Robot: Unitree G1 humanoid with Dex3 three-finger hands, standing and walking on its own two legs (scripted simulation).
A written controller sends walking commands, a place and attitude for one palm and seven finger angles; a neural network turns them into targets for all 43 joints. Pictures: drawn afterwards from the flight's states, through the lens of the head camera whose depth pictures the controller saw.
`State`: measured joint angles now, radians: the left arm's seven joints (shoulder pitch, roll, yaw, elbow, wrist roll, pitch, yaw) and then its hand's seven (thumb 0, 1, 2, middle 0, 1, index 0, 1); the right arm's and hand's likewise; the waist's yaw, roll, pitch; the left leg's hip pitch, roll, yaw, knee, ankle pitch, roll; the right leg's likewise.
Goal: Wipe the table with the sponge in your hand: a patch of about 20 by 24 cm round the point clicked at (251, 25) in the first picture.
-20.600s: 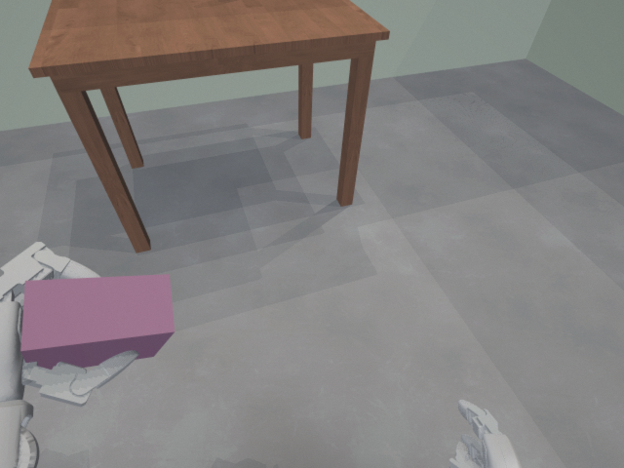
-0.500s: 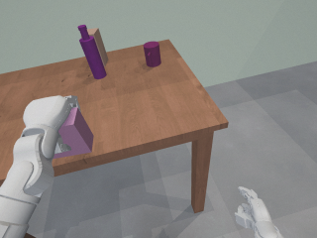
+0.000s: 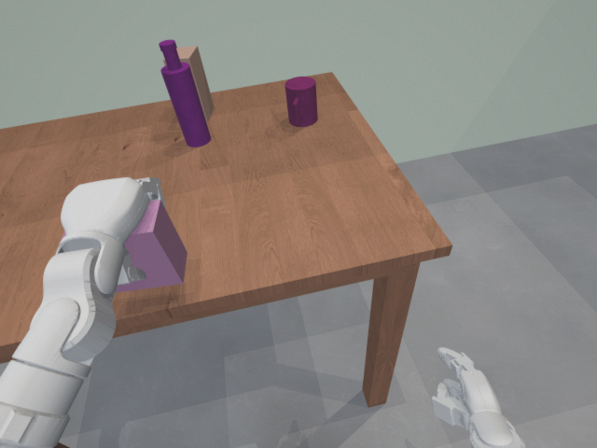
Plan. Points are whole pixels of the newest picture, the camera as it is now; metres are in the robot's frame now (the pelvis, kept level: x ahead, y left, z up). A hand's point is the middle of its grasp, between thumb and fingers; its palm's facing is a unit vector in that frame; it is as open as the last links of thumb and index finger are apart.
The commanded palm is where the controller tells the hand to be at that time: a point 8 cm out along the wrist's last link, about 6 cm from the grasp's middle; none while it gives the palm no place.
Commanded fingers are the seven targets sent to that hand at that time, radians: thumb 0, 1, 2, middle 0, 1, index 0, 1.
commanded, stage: move the sponge above the wiping area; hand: left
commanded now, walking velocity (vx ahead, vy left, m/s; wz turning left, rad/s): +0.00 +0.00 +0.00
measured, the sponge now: (136, 256) +0.30 +0.28 +0.12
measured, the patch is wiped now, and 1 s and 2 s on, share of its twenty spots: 0.00 0.00 0.00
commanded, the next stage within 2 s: none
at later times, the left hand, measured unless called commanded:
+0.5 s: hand (130, 224) +0.34 +0.30 +0.14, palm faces +0.03 +0.00 -1.00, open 9.9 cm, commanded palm +0.30 +0.30 +0.22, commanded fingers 0.00 0.10 1.30 -1.20 -1.60 -1.20 -1.60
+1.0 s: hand (138, 209) +0.36 +0.30 +0.14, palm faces +0.04 +0.01 -1.00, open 9.9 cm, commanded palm +0.32 +0.32 +0.22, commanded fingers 0.00 0.10 1.30 -1.20 -1.60 -1.20 -1.60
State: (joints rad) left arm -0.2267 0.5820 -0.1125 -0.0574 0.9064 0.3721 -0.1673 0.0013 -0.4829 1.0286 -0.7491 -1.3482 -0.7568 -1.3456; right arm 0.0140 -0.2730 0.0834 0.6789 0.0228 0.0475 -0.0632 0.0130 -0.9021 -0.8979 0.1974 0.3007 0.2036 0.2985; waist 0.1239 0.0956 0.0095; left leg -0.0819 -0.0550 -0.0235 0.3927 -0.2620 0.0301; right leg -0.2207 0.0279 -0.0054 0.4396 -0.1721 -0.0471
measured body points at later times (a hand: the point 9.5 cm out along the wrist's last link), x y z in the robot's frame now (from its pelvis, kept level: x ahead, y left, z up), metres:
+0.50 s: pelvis +0.01 +0.02 +0.00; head +0.02 -0.02 +0.45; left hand +0.33 +0.30 +0.19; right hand +0.24 -0.19 -0.10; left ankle -0.03 +0.10 -0.74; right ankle +0.04 -0.09 -0.74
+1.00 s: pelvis +0.02 +0.02 +0.00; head +0.04 -0.01 +0.45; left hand +0.36 +0.30 +0.20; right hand +0.23 -0.20 -0.11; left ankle -0.03 +0.11 -0.74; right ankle +0.04 -0.09 -0.74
